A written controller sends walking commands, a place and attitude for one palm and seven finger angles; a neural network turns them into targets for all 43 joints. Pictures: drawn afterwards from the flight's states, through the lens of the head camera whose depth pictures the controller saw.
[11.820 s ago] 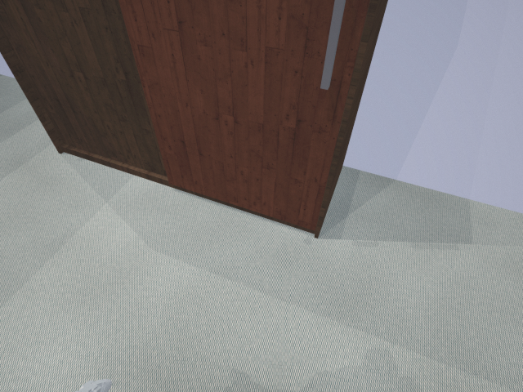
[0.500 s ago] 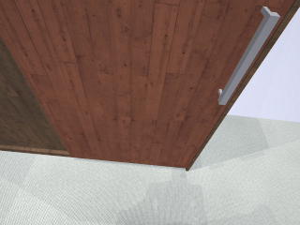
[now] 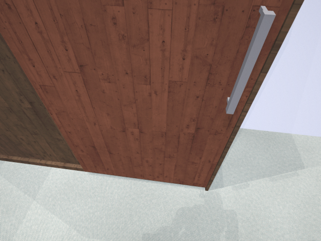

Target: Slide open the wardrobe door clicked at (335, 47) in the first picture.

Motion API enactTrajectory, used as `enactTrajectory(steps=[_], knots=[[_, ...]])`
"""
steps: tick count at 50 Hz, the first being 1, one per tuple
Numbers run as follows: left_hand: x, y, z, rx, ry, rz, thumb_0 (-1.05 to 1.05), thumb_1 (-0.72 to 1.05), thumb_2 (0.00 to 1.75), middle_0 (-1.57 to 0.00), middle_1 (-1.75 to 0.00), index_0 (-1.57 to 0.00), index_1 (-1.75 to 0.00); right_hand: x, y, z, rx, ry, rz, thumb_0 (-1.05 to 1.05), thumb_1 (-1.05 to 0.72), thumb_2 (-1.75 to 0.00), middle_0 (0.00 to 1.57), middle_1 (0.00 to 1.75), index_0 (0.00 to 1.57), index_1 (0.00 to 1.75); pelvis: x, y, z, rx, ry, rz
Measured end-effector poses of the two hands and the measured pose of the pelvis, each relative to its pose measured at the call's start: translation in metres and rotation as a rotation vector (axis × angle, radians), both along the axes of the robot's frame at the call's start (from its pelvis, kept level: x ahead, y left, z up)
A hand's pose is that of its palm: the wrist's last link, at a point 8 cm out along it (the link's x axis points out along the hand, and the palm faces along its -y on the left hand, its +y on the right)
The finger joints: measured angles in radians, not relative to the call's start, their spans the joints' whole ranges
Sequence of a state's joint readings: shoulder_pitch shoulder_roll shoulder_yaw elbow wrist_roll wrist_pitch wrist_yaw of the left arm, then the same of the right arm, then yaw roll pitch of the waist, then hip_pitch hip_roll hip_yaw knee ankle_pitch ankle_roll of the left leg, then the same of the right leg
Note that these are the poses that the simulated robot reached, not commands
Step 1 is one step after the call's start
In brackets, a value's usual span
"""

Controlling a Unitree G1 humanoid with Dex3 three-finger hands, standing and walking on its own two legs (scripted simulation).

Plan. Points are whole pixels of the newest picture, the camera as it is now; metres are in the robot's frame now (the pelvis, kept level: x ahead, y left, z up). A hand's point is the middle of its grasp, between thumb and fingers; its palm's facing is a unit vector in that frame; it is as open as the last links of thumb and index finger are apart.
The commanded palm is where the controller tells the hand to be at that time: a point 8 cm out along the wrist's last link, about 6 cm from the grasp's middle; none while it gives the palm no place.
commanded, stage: come to a stop and stand still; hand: right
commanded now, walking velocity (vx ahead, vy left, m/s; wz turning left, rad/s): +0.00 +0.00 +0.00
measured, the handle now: (243, 68) +0.54 -0.20 +0.17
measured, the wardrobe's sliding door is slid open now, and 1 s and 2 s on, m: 0.00 0.00 0.00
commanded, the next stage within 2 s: look again from close up in 0.14 s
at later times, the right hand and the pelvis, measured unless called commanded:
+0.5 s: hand out of the picture +0.01 -0.18 -0.17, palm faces +0.00 +0.97 -0.24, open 7.4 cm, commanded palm none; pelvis +0.00 +0.00 -0.01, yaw +1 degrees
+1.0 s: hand out of the picture +0.03 -0.14 -0.17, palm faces +0.00 +0.98 -0.22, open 7.3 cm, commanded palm none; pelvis +0.01 +0.04 +0.00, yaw +0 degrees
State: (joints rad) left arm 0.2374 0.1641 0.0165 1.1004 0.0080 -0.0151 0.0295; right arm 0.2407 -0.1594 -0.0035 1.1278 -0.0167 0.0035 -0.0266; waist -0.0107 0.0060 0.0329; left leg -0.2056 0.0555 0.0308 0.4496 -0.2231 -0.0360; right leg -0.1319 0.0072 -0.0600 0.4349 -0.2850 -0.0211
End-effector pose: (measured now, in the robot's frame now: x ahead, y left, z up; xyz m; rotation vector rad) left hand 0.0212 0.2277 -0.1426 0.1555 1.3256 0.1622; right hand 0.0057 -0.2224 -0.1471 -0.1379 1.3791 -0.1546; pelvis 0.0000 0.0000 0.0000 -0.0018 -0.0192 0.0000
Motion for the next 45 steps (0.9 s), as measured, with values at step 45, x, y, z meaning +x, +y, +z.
enactTrajectory(steps=[45], knots=[[-0.021, 0.037, -0.012, -0.034, 0.064, -0.005, 0.01, 0.90, 0.89, -0.20, -0.30, -0.20, -0.30, 0.009, 0.034, 0.008, -0.034, -0.007, 0.030, 0.01, -0.92, -0.90, 0.20, 0.30, 0.20, 0.30, 0.007, 0.039, -0.002, -0.015, 0.007, 0.010]])
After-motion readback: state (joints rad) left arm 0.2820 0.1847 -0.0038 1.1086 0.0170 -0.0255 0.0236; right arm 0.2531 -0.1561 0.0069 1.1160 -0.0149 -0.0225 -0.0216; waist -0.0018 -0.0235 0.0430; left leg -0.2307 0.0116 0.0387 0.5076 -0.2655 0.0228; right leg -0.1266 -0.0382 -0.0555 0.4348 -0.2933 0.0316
